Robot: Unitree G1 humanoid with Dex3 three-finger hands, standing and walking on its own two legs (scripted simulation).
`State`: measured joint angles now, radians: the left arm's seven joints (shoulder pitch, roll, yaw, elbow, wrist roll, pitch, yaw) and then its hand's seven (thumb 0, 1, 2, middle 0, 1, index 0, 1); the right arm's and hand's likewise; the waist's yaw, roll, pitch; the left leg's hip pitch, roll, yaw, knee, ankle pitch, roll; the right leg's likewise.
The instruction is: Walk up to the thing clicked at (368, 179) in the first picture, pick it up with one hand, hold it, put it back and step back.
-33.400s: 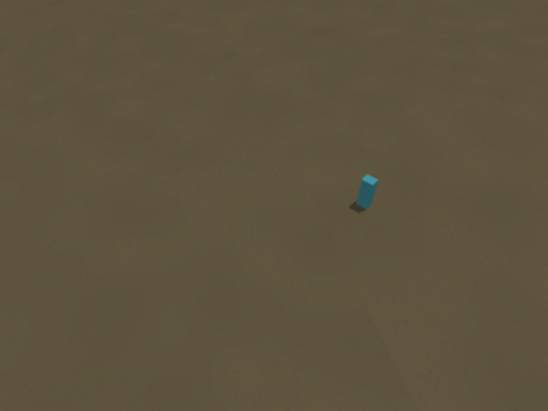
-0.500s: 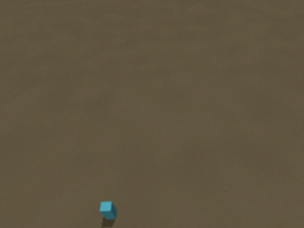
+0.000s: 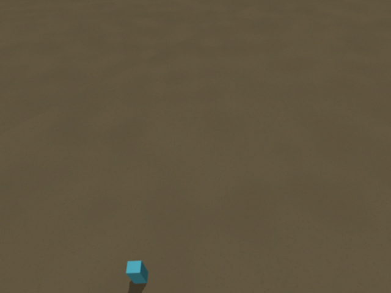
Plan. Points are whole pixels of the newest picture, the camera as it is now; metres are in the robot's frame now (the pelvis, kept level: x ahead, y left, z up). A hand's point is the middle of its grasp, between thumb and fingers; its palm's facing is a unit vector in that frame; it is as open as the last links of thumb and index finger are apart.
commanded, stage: stand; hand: left
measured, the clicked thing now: (137, 272) +0.37 +0.31 -0.70
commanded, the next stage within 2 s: step back in 0.02 s
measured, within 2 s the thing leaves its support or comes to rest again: neither
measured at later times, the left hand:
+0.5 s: hand out of the picture +0.07 +0.31 -0.18, palm faces -0.07 -0.93 -0.37, open 7.4 cm
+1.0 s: hand out of the picture -0.06 +0.29 -0.16, palm faces -0.04 -0.91 -0.41, open 7.4 cm
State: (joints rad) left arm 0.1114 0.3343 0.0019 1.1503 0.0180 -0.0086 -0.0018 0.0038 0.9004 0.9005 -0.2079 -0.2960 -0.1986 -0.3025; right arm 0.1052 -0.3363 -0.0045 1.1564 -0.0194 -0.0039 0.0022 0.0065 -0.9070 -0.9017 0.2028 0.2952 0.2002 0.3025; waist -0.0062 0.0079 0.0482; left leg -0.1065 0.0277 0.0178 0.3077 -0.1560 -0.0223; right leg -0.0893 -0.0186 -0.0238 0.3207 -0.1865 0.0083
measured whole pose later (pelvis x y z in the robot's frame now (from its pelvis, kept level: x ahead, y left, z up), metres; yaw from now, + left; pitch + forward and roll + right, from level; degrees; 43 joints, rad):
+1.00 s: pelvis -0.19 +0.03 -0.03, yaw -1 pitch -1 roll +0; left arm 0.12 0.36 0.06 0.78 0.04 0.05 0.01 0.01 0.90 0.90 -0.21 -0.30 -0.20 -0.30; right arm 0.18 -0.41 -0.05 0.88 -0.01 0.05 -0.02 0.01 -0.91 -0.90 0.20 0.30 0.20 0.30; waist 0.00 0.01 0.17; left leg -0.33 -0.06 -0.07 0.86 -0.49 -0.01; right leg -0.34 -0.03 0.01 0.65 -0.29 0.00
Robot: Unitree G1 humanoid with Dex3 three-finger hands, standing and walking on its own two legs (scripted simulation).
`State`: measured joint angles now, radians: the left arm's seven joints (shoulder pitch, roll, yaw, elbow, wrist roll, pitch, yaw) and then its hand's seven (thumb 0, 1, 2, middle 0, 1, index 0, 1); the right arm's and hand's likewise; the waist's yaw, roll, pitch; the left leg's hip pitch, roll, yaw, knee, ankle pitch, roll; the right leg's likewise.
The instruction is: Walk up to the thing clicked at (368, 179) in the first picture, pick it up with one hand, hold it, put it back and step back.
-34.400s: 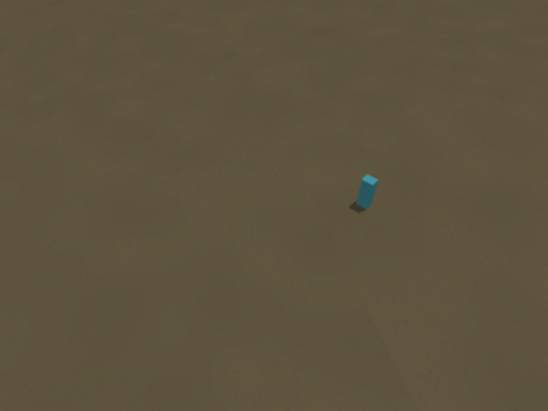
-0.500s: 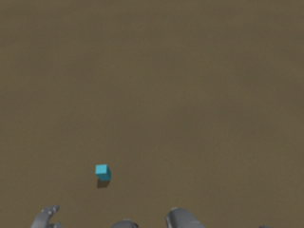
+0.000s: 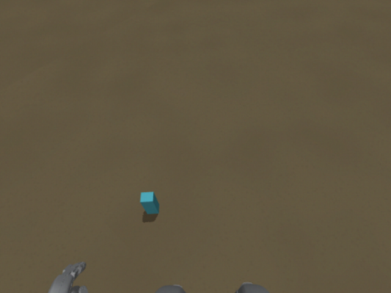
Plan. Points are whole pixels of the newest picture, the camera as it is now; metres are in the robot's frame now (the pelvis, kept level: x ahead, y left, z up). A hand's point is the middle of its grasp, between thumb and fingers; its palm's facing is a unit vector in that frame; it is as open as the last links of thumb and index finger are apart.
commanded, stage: step back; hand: left
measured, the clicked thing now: (150, 203) +0.56 +0.28 -0.67
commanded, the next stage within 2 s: none
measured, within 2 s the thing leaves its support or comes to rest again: neither
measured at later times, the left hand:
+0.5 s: hand out of the picture -0.06 +0.24 -0.15, palm faces -0.07 -0.92 -0.39, open 7.4 cm
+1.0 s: hand out of the picture -0.21 +0.25 -0.15, palm faces -0.07 -0.92 -0.39, open 7.4 cm
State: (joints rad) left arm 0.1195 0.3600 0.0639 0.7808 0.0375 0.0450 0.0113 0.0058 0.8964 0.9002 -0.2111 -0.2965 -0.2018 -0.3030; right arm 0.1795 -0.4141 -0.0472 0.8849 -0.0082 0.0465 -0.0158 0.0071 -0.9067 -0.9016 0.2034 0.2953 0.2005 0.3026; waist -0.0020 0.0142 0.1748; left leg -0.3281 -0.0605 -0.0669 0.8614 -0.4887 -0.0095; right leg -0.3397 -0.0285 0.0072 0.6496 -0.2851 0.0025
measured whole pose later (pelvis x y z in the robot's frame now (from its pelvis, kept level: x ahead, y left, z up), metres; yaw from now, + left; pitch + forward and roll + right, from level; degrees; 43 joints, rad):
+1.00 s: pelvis -0.32 -0.02 +0.00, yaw -3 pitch -2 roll -1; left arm 0.15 0.41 0.08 0.83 0.02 0.07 0.00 0.00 0.90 0.90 -0.21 -0.30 -0.20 -0.30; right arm 0.13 -0.37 -0.04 0.83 -0.04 0.03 -0.01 0.01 -0.90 -0.90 0.21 0.30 0.21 0.30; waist 0.00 -0.02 0.18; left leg -0.40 0.04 0.00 0.62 -0.19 0.01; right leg -0.34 0.05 0.10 0.98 -0.52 0.02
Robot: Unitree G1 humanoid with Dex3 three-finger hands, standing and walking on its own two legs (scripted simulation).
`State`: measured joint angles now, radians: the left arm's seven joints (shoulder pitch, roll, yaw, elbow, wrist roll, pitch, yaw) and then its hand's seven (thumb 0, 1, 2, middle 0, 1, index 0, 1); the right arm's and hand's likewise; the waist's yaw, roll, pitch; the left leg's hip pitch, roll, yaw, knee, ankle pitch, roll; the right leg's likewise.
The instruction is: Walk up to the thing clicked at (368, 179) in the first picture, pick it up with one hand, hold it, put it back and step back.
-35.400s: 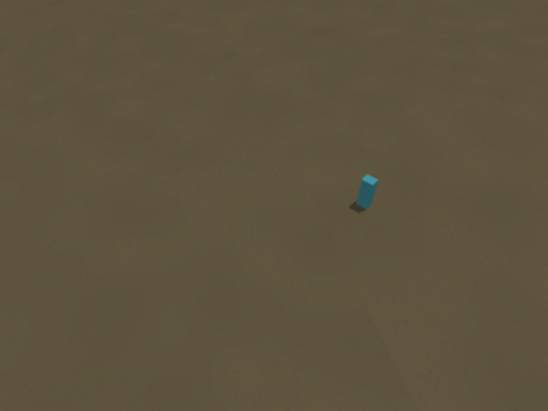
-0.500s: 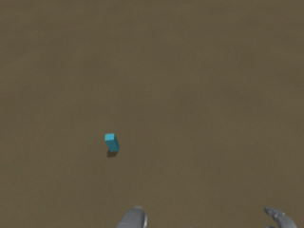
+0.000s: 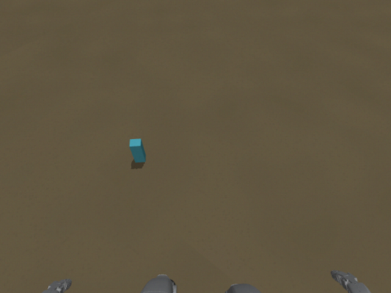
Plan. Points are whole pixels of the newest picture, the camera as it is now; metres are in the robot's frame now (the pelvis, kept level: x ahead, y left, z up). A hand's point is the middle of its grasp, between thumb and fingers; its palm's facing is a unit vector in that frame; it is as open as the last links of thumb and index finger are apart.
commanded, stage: step back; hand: left
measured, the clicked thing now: (138, 151) +0.86 +0.35 -0.67
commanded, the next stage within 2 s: stand in 1.28 s
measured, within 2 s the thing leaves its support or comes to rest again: neither
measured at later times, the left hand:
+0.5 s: hand out of the picture -0.08 +0.27 -0.14, palm faces +0.09 -0.91 -0.39, open 7.4 cm
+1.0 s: hand out of the picture -0.08 +0.26 -0.15, palm faces +0.08 -0.93 -0.35, open 7.4 cm
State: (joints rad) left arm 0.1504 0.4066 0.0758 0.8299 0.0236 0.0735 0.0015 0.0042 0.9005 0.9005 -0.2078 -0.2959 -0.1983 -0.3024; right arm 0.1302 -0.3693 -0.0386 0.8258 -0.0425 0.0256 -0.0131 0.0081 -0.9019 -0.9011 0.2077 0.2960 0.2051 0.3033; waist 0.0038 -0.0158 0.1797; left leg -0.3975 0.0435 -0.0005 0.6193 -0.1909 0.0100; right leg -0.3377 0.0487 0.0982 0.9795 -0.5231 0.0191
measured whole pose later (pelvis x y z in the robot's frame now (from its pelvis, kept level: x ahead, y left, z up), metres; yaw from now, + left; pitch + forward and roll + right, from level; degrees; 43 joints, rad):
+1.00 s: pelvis -0.12 -0.01 +0.01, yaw +5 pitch -2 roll +0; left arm 0.18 0.38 0.04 1.04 0.02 -0.01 -0.01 0.01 0.90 0.90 -0.21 -0.30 -0.20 -0.30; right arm 0.17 -0.34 -0.04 1.04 -0.04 -0.02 0.02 0.01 -0.91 -0.90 0.20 0.30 0.20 0.30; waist 0.02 -0.02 0.07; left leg -0.22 0.00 0.00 0.58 -0.31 0.01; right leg -0.23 -0.02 0.01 0.56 -0.28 0.00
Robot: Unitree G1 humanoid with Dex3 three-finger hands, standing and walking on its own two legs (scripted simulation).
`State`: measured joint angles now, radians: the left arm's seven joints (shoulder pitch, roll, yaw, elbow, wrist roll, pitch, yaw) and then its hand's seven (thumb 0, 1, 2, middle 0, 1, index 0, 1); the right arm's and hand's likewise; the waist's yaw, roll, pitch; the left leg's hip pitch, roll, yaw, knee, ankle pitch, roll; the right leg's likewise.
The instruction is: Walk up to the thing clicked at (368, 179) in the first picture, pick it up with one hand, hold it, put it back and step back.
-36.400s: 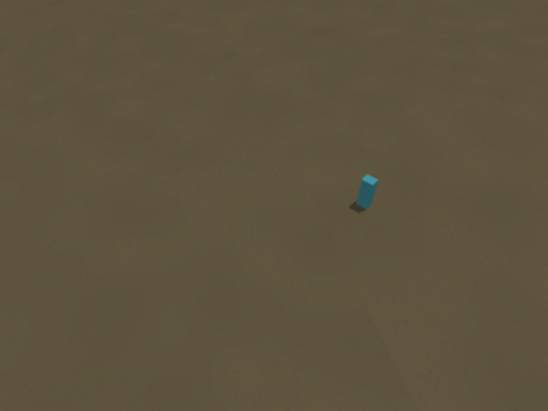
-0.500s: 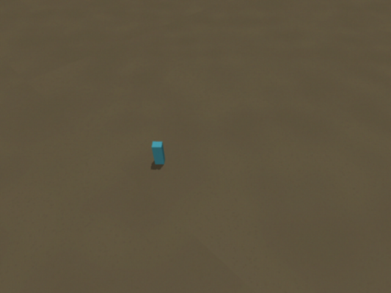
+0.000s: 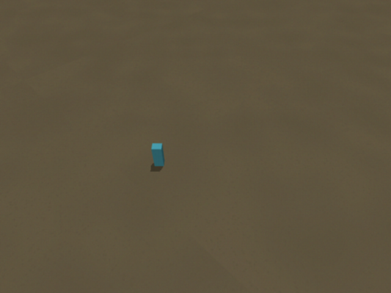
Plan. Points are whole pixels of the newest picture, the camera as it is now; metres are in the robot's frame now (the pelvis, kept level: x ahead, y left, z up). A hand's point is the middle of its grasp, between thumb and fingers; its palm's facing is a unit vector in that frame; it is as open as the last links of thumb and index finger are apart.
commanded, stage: step back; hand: left
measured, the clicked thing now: (158, 155) +1.01 +0.27 -0.68
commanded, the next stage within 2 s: stand in 0.28 s
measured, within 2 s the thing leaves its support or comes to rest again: neither
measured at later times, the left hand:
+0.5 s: hand out of the picture +0.12 +0.24 -0.14, palm faces -0.04 -0.94 -0.34, open 7.4 cm
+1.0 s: hand out of the picture +0.06 +0.23 -0.14, palm faces -0.04 -0.94 -0.35, open 7.4 cm
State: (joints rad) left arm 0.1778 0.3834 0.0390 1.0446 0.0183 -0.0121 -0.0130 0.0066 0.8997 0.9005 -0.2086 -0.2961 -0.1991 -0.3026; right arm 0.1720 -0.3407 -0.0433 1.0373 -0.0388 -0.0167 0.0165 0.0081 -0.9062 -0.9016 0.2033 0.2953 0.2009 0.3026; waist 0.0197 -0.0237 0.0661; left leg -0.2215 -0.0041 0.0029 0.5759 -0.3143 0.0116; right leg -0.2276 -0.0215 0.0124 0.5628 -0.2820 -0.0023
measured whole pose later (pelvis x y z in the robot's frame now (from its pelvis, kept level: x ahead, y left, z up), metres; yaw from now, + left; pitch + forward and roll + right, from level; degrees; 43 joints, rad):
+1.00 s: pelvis -0.01 -0.02 +0.02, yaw +0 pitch -2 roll +0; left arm 0.11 0.35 0.00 1.15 0.01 -0.01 -0.01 0.00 0.90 0.90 -0.21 -0.30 -0.20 -0.30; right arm 0.11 -0.35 -0.01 1.16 -0.02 -0.01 0.02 0.01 -0.91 -0.90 0.20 0.30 0.20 0.30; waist -0.01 0.01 0.06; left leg -0.11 0.03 0.00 0.31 -0.16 -0.03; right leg -0.13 0.01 0.01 0.33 -0.16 -0.01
